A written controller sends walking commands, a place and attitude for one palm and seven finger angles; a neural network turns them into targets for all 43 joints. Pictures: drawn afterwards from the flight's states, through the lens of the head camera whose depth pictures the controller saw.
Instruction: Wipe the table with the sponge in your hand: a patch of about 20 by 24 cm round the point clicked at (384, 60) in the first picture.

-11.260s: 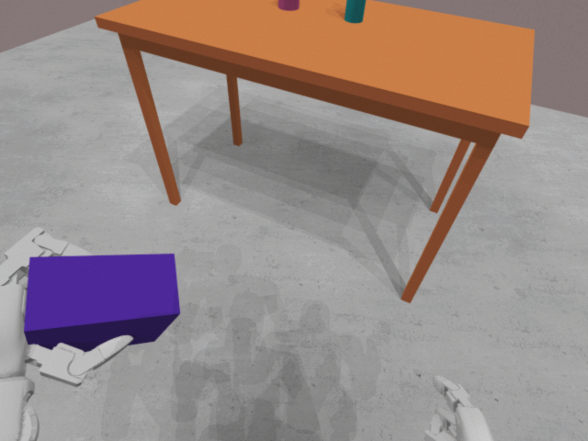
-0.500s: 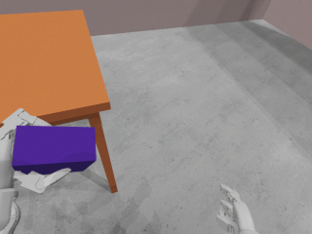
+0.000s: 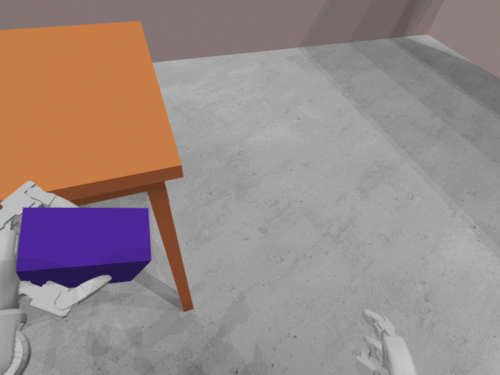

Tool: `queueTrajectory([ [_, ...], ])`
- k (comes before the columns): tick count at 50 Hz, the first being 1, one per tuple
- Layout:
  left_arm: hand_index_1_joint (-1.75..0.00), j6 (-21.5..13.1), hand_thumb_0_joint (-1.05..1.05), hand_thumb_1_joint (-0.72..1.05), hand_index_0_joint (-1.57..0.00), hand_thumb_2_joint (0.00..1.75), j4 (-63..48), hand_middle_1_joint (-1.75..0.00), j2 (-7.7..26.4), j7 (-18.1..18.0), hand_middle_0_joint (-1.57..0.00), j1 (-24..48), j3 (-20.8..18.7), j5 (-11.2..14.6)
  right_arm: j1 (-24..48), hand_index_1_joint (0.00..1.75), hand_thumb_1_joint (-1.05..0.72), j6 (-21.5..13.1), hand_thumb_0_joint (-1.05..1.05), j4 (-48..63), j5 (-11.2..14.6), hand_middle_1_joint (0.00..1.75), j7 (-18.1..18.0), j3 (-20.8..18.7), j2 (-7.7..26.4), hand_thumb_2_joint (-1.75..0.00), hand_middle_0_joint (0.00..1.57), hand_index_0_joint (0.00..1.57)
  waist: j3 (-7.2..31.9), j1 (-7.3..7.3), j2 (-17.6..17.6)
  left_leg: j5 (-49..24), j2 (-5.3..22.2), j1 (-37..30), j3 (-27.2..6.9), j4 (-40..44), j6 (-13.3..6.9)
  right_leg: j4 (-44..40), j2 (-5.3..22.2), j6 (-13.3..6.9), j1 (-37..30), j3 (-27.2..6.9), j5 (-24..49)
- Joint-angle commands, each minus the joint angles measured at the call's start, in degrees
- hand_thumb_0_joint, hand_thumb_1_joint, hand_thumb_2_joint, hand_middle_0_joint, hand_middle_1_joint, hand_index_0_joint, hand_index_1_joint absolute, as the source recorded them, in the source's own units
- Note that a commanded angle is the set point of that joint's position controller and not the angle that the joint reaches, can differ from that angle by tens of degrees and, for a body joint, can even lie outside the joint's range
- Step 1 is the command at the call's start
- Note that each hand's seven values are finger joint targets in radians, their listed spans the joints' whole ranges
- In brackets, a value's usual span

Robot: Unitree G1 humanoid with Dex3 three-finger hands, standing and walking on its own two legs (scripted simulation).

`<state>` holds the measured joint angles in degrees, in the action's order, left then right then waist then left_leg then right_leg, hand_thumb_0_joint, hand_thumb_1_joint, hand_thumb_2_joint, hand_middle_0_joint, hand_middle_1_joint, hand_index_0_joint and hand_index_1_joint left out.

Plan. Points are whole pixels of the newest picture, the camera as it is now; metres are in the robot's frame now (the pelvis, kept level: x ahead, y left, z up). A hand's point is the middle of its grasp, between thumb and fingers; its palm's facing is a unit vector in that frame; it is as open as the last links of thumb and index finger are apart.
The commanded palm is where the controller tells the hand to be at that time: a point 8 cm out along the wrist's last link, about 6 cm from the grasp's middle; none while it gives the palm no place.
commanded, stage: look again from close up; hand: left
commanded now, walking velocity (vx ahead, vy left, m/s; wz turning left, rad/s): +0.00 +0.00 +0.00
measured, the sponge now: (105, 249) +0.23 +0.21 +0.13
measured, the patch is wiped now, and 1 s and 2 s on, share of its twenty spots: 0.00 0.00 0.00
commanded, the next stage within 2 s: shuffle to correct the standing spot in 0.04 s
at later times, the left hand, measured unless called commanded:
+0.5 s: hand (60, 247) +0.22 +0.26 +0.15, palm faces +0.37 -0.85 -0.38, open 10.6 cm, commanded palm +0.16 +0.29 +0.17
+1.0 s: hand (47, 232) +0.24 +0.28 +0.15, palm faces +0.37 -0.85 -0.38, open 10.6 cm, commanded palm +0.18 +0.32 +0.17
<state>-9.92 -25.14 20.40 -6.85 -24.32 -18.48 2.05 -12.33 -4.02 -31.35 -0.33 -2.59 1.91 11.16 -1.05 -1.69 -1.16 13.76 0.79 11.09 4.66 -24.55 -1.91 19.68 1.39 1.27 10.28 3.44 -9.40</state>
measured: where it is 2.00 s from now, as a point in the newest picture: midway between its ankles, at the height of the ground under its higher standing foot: outside the picture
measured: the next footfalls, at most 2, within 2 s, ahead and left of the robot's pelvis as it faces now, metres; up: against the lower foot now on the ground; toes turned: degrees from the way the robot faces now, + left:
right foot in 1.66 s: +0.04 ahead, -0.06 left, +0.00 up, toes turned -16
left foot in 1.94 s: +0.17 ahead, +0.25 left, +0.00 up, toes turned -10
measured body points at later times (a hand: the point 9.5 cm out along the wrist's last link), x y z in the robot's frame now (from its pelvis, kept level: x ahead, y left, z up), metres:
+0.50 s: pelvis +0.01 +0.01 -0.01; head +0.01 +0.02 +0.44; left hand +0.20 +0.30 +0.17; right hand +0.18 -0.23 -0.08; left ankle -0.01 +0.09 -0.74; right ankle +0.01 -0.14 -0.74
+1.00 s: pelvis +0.01 +0.04 -0.02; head +0.03 +0.05 +0.43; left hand +0.21 +0.32 +0.17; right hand +0.18 -0.19 -0.10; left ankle -0.01 +0.09 -0.74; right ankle +0.01 -0.13 -0.74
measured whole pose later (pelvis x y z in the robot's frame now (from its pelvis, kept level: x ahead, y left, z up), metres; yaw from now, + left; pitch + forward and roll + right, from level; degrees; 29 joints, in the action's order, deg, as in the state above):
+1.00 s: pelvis +0.01 +0.04 -0.02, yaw -2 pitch +0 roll -1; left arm -13.3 -27.2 21.1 -7.4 -24.8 -20.2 2.2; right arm -11.8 -2.4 -31.9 0.4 -0.9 0.7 11.5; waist -1.8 -0.6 -0.4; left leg 22.7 -2.1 15.1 8.0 -37.7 -5.5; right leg 37.0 4.9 2.1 17.3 -0.5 -19.1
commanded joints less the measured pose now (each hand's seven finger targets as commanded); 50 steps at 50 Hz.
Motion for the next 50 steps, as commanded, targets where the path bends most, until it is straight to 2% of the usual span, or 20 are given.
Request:
queueTrajectory([
  [1, -1.6, -3.8, 0.0, 0.1, -1.2, 1.3, -12.5, -1.6, 8.6, -1.3, -1.2, 5.6, -5.9, 0.3, 4.9, 0.3, -0.9, -2.9, 0.0, 8.8, 0.1, 0.3, -0.7, -3.3, 7.4, -0.9, 0.2, 0.2, 6.7, 0.2, 4.9, -5.4, 0.7, 4.3, -3.6, 6.8, 3.0, -0.8, -1.1, -1.3, -7.9, -2.1, 7.6],
  [7, -1.6, -4.0, 0.0, 0.1, -1.2, 1.3, -13.8, -1.6, 10.0, -1.4, -1.2, 6.4, -6.8, 0.2, 5.0, 0.3, -0.9, -3.1, 0.0, 8.8, 0.0, 0.3, -0.9, -3.4, 7.5, -0.9, 0.2, 0.2, 7.2, 0.24, 6.0, -5.3, 0.6, 3.7, -3.8, 7.1, 3.0, -0.6, -1.4, -1.2, -7.8, -2.1, 7.4],
  [10, -1.6, -4.2, 0.0, 0.1, -1.2, 1.3, -13.3, -1.6, 8.8, -1.4, -1.2, 4.9, -5.8, 0.0, 4.8, 0.3, -0.9, -3.2, 0.0, 8.9, -0.1, 0.3, -0.6, -3.7, 7.8, -0.9, 0.2, 0.2, 8.1, 0.34, 4.6, -4.8, 0.4, 4.1, -3.0, 4.9, 2.6, 0.0, -0.2, -1.8, -8.6, -2.7, 8.9],
  [14, -1.6, -4.3, 0.0, 0.1, -1.2, 1.3, -11.9, -1.6, 8.9, -1.5, -1.2, 4.8, -5.9, 0.1, 5.0, 0.3, -0.9, -3.0, 0.0, 8.5, -0.5, 0.3, -0.4, -3.9, 8.3, -0.9, 0.2, 0.2, 6.6, 0.85, 3.1, 1.2, 0.1, 5.4, -3.0, 3.2, 1.9, -0.4, 1.3, -2.9, -5.4, -5.0, 1.2],
  [17, -1.6, -4.5, 0.0, 0.1, -1.2, 1.3, -11.6, -1.6, 10.5, -1.6, -1.2, 5.1, -7.2, 0.2, 5.6, 0.3, -0.9, -2.8, 0.0, 8.5, -0.6, 0.3, -0.4, -4.3, 8.7, -0.9, 0.2, 0.2, 5.5, 1.14, 2.3, 2.4, -0.4, 4.7, -2.5, 1.2, 1.4, -1.2, 2.4, -3.5, -1.8, -6.8, -3.2],
  [18, -1.6, -4.7, 0.0, 0.1, -1.2, 1.3, -11.4, -1.6, 9.6, -1.6, -1.2, 4.9, -6.5, 0.2, 5.3, 0.3, -0.9, -2.6, 0.0, 8.5, -0.4, 0.3, -0.3, -4.1, 8.4, -0.9, 0.2, 0.2, 5.3, 1.18, 1.6, 2.0, -0.2, 5.7, -3.4, 0.8, 1.1, -0.4, 3.1, -3.7, -2.6, -6.6, -3.4],
  [20, -1.6, -5.2, 0.0, 0.1, -1.2, 1.3, -12.6, -1.6, 10.0, -1.5, -1.2, 5.6, -6.5, 0.1, 5.2, 0.3, -0.9, -2.6, 0.0, 8.5, -0.3, 0.3, 0.0, -4.5, 8.7, -0.9, 0.2, 0.2, 5.5, 1.42, 2.6, 0.6, -0.4, 5.2, -3.1, -0.1, 1.0, 1.0, 3.4, -3.9, -1.9, -6.8, -2.4],
  [22, -1.6, -5.5, 0.0, 0.1, -1.2, 1.3, -13.1, -1.6, 11.3, -1.6, -1.2, 4.7, -7.7, 0.3, 5.6, 0.3, -0.9, -2.7, 0.0, 8.6, -0.3, 0.3, 0.0, -4.6, 9.0, -0.9, 0.2, 0.2, 5.6, 1.33, 4.4, -1.2, 0.1, 4.8, -3.7, 0.4, 1.0, 3.6, 3.1, -3.7, -1.6, -5.7, -0.6],
  [24, -1.6, -5.9, 0.0, 0.1, -1.2, 1.3, -13.4, -1.6, 10.6, -1.6, -1.2, 3.5, -7.7, 0.4, 5.3, 0.3, -0.9, -2.7, 0.0, 8.8, 0.0, 0.3, 0.2, -4.6, 8.8, -0.9, 0.2, 0.2, 6.3, 1.09, 4.5, -3.9, 1.4, 6.2, -5.1, 0.8, 0.5, 8.3, 2.4, -3.3, -3.7, -3.5, 3.7],
  [27, -1.6, -6.4, 0.0, 0.1, -1.2, 1.3, -15.2, -1.6, 11.6, -1.5, -1.2, 2.6, -8.8, 0.6, 5.4, 0.3, -0.9, -2.9, 0.0, 9.0, 0.3, 0.3, 0.4, -4.9, 9.2, -0.9, 0.2, 0.2, 8.1, 1.04, 7.1, -12.5, 2.5, 5.5, -5.4, -0.7, 1.3, 14.0, 2.0, -3.1, -4.1, -2.0, 10.2],
  [29, -1.6, -6.7, 0.0, 0.1, -1.2, 1.3, -15.6, -1.6, 10.7, -1.5, -1.2, 1.5, -8.4, 0.6, 4.8, 0.3, -0.9, -2.8, 0.0, 8.9, 0.5, 0.3, 0.6, -4.8, 8.9, -0.9, 0.2, 0.2, 9.1, 0.98, 6.5, -16.9, 3.3, 5.2, -4.9, -2.3, 1.7, 15.7, 2.1, -3.1, -4.2, -1.8, 11.2],
  [32, -1.6, -6.8, 0.0, 0.1, -1.2, 1.3, -14.3, -1.6, 11.2, -1.7, -1.2, 1.5, -9.2, 0.8, 4.8, 0.3, -0.9, -2.4, 0.0, 8.5, 0.5, 0.3, 0.7, -4.9, 8.9, -0.9, 0.2, 0.2, 9.2, 1.1, 2.8, -14.2, 2.5, 6.5, -3.1, -5.3, 2.4, 14.9, 3.7, -4.3, -4.5, -4.5, 13.9],
  [34, -1.6, -6.9, 0.0, 0.1, -1.2, 1.3, -14.5, -1.6, 10.6, -1.7, -1.2, 3.2, -8.5, 0.6, 4.7, 0.3, -0.9, -2.1, 0.0, 8.1, 0.6, 0.3, 0.8, -4.9, 8.8, -0.9, 0.2, 0.2, 8.7, 1.4, 2.5, -12.7, 2.2, 6.4, -2.9, -5.7, 3.2, 15.3, 4.4, -4.9, -3.1, -6.2, 13.3],
  [37, -1.6, -6.7, 0.0, 0.1, -1.2, 1.3, -14.4, -1.6, 11.2, -1.7, -1.2, 4.6, -9.0, 0.7, 5.5, 0.3, -0.9, -1.7, 0.0, 8.1, 0.7, 0.3, 0.6, -4.8, 9.0, -0.9, 0.2, 0.2, 7.1, 1.29, 5.7, -11.3, 3.5, 5.0, -3.8, -2.5, 3.3, 17.1, 2.3, -3.9, 0.2, -4.6, 7.9],
  [38, -1.6, -6.6, 0.0, 0.1, -1.2, 1.3, -14.0, -1.6, 10.2, -1.7, -1.2, 4.9, -8.2, 0.6, 5.5, 0.3, -0.9, -1.6, 0.0, 8.1, 0.7, 0.3, 0.6, -4.5, 8.7, -0.9, 0.2, 0.2, 6.4, 1.27, 6.6, -10.4, 4.4, 5.8, -5.0, -1.1, 2.8, 17.7, 1.7, -3.3, 0.2, -3.2, 4.9],
  [40, -1.6, -6.6, 0.0, 0.1, -1.2, 1.3, -13.7, -1.6, 10.0, -1.7, -1.2, 5.1, -8.3, 0.4, 5.4, 0.3, -0.9, -1.6, 0.0, 8.2, 0.7, 0.3, 0.7, -4.6, 8.6, -0.9, 0.2, 0.2, 6.5, 0.98, 5.9, -10.0, 4.9, 6.4, -5.2, -1.0, 2.0, 17.3, 1.3, -3.0, -0.9, -2.2, 3.4],
  [45, -1.6, -7.1, 0.0, 0.1, -1.2, 1.3, -14.6, -1.6, 10.3, -1.9, -1.2, 4.6, -8.4, 0.6, 5.5, 0.3, -0.9, -1.5, 0.0, 8.2, 0.7, 0.3, 1.0, -4.8, 8.4, -0.9, 0.2, 0.2, 7.0, 1.15, 3.2, -9.0, 2.6, 8.3, -3.8, -4.9, 3.2, 15.9, 4.6, -4.7, -2.4, -6.5, 8.4],
  [46, -1.6, -7.2, 0.0, 0.1, -1.2, 1.3, -14.9, -1.6, 10.6, -2.0, -1.2, 4.2, -8.7, 0.6, 5.6, 0.3, -0.9, -1.4, 0.0, 8.2, 0.7, 0.3, 1.0, -4.8, 8.4, -0.9, 0.2, 0.2, 7.0, 1.22, 4.1, -8.3, 2.5, 8.1, -3.9, -5.0, 3.2, 15.9, 5.0, -4.8, -1.4, -6.8, 7.8],
  [48, -1.6, -7.2, 0.0, 0.1, -1.2, 1.3, -16.0, -1.6, 10.6, -1.9, -1.2, 4.1, -9.1, 0.7, 5.7, 0.3, -0.9, -1.2, 0.0, 8.2, 0.7, 0.3, 1.0, -4.7, 8.4, -0.9, 0.2, 0.2, 7.1, 1.29, 6.6, -9.9, 3.8, 6.9, -5.5, -1.8, 3.7, 18.7, 2.8, -3.7, -0.3, -4.0, 5.0],
  [50, -1.6, -7.1, 0.0, 0.1, -1.2, 1.3, -15.8, -1.6, 10.3, -1.8, -1.2, 3.5, -8.9, 0.6, 5.4, 0.3, -0.9, -1.3, 0.0, 8.2, 0.7, 0.3, 1.0, -4.7, 8.5, -0.9, 0.2, 0.2, 7.2, 1.27, 8.6, -13.7, 5.6, 4.6, -5.9, -0.2, 3.2, 19.7, 1.0, -2.6, 1.1, -1.2, 0.4],
])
